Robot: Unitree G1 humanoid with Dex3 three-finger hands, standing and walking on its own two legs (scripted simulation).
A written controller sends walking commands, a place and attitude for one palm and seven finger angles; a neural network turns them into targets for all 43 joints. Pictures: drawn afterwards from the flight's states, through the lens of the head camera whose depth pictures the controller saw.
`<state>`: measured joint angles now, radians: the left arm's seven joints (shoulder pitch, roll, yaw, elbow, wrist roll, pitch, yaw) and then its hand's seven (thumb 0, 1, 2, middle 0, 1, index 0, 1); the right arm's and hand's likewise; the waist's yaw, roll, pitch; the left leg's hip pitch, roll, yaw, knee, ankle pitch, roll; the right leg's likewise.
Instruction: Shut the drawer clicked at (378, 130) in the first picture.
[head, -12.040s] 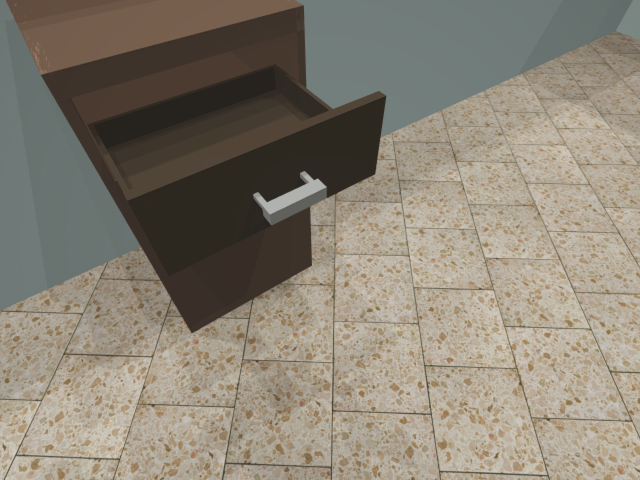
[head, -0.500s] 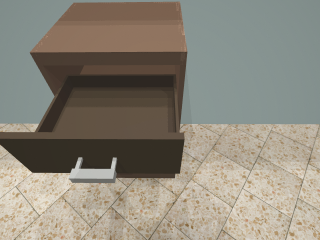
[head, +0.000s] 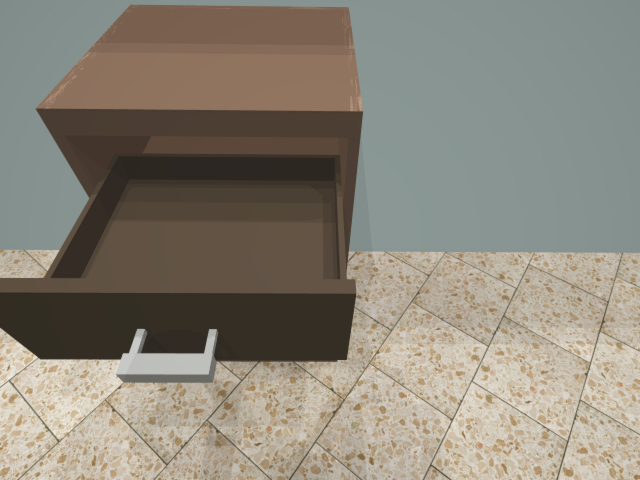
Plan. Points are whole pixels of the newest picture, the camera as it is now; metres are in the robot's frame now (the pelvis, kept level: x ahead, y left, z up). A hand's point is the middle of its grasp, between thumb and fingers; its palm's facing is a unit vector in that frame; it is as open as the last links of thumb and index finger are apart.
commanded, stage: look again from close up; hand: left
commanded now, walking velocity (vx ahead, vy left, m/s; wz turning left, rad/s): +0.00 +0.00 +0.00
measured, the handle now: (172, 351) +0.26 +0.21 +0.01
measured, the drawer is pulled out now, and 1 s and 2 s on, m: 0.30 0.30 0.30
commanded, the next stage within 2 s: raise the hand and make a fist in 0.60 s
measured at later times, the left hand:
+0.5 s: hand out of the picture -0.01 +0.15 -0.17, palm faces +0.02 -0.98 -0.18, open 7.3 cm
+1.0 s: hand (208, 472) +0.14 +0.14 -0.03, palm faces +0.17 -0.98 +0.01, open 6.8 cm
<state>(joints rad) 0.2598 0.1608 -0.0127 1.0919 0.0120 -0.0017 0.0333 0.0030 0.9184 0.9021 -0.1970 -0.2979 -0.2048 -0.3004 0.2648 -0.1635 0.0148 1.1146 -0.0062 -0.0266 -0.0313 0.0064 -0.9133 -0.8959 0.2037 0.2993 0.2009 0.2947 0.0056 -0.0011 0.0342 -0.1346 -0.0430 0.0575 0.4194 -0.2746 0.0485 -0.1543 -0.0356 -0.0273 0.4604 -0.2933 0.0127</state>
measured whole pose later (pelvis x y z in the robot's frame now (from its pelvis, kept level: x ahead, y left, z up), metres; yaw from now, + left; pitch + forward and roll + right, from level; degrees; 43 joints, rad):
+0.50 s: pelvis +0.00 -0.02 +0.00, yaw +0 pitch -1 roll +1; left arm 0.29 0.14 -0.02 1.11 0.01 -0.01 0.03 0.00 0.91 0.90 -0.20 -0.30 -0.20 -0.30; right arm 0.28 -0.14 0.02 1.14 0.00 -0.02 -0.03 0.01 -0.91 -0.90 0.20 0.30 0.20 0.29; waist 0.01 -0.01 0.04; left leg -0.13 -0.02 0.05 0.40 -0.26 0.02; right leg -0.15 -0.01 -0.04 0.44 -0.28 -0.01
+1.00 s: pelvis -0.04 -0.03 -0.04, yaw +0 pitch +8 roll +1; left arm 0.51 0.11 0.08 0.14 -0.21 -0.42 -0.10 0.01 0.94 0.90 -0.33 -0.45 -0.26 -0.43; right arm 0.19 -0.26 -0.07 0.65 0.01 -0.29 -0.01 0.02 -0.91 -0.90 0.20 0.30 0.20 0.29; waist -0.02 0.00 -0.13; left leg -0.57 0.00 0.04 0.83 -0.40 0.01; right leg -0.58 -0.01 -0.05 0.86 -0.42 -0.04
